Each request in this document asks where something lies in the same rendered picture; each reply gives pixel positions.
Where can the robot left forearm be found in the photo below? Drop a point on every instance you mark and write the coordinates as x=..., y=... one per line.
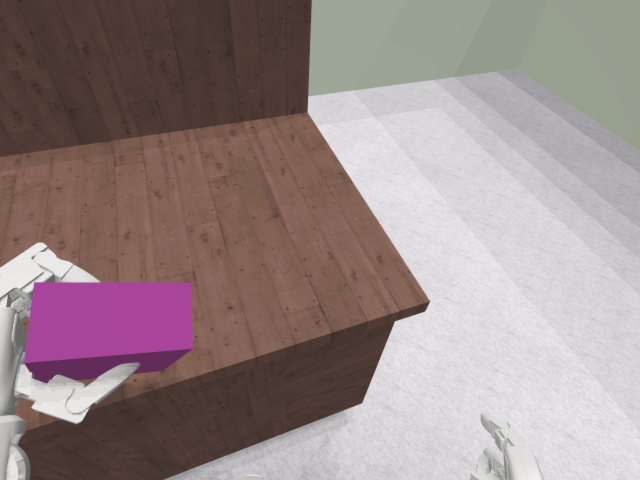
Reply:
x=14, y=463

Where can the sponge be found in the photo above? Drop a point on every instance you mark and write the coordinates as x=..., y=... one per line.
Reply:
x=81, y=330

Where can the right robot hand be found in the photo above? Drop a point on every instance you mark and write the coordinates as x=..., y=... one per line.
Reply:
x=518, y=463

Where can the left robot hand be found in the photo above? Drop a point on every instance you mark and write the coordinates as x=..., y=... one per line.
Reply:
x=61, y=397

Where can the table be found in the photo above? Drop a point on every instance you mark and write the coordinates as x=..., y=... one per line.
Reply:
x=169, y=141

